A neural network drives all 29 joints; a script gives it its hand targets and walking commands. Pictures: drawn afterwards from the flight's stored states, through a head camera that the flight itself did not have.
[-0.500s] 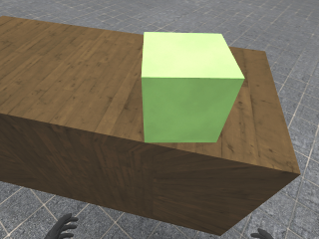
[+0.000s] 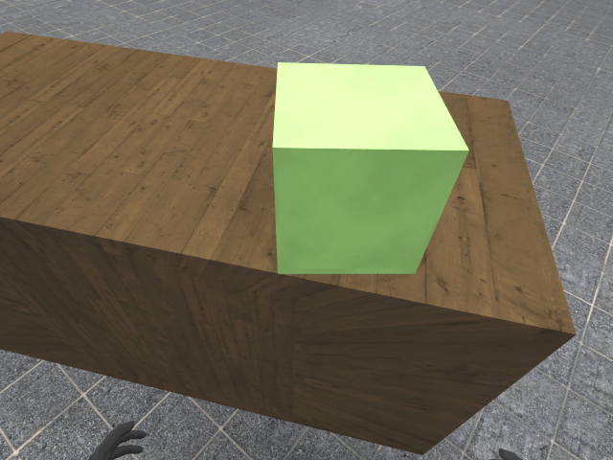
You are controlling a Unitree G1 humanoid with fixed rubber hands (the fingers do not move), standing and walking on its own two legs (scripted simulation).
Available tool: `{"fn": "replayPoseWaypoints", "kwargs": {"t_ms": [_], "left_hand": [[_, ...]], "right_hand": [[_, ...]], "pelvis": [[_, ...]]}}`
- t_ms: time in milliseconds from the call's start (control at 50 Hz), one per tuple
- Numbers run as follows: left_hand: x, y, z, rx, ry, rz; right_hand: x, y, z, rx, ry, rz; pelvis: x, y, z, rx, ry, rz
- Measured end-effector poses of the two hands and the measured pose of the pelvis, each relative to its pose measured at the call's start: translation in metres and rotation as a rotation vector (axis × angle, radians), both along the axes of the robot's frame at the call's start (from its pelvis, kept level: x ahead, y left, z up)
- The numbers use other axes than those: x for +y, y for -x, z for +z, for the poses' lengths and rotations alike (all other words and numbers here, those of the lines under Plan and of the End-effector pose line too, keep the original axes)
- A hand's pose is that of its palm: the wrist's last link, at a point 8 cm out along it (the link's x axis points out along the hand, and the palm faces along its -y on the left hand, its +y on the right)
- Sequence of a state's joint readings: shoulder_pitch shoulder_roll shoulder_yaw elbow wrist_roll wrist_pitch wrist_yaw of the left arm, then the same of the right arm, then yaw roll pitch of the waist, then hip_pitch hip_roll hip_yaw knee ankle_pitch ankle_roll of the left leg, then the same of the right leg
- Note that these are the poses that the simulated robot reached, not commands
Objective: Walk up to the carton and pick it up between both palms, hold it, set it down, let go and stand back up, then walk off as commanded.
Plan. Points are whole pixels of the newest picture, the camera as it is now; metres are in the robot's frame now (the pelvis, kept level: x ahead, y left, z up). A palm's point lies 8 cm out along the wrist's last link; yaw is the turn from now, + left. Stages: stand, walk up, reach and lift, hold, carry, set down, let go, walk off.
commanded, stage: stand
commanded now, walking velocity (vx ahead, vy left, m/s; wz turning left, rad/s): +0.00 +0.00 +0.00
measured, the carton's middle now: (349, 172) +0.48 -0.04 +0.13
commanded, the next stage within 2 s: walk up in 1.24 s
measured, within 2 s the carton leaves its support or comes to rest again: neither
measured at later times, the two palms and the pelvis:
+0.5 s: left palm out of the picture +0.09 +0.28 -0.10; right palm out of the picture +0.08 -0.30 -0.10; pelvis -0.02 +0.00 +0.00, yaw +0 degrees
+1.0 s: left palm out of the picture +0.09 +0.26 -0.10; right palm out of the picture +0.06 -0.31 -0.11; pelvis -0.03 -0.02 +0.01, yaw +0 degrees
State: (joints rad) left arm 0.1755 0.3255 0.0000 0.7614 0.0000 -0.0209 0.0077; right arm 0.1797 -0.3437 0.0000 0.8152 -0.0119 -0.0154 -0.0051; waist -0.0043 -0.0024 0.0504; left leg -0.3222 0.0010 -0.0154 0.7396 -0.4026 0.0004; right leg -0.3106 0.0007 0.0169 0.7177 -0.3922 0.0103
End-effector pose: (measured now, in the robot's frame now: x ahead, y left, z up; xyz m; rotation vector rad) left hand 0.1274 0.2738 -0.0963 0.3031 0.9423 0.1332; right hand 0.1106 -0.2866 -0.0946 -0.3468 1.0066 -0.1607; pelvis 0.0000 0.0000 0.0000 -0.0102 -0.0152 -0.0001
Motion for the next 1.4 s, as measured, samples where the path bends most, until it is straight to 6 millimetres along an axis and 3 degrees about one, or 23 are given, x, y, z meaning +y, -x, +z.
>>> {"fn": "replayPoseWaypoints", "kwargs": {"t_ms": [680,1020,1400], "left_hand": [[-0.002,0.041,-0.005,0.089,-0.020,0.034],[-0.012,0.042,0.002,0.084,-0.033,0.036],[-0.006,0.055,0.003,0.108,-0.020,0.041]], "right_hand": [[-0.017,0.037,-0.010,0.066,-0.008,-0.034],[-0.028,0.054,-0.013,0.103,-0.020,-0.049],[-0.025,0.072,-0.005,0.135,-0.012,-0.061]], "pelvis": [[-0.012,0.018,0.002,-0.026,-0.016,0.000],[-0.023,0.026,0.006,-0.028,-0.032,-0.002],[-0.017,0.036,0.014,-0.025,-0.025,-0.003]]}}
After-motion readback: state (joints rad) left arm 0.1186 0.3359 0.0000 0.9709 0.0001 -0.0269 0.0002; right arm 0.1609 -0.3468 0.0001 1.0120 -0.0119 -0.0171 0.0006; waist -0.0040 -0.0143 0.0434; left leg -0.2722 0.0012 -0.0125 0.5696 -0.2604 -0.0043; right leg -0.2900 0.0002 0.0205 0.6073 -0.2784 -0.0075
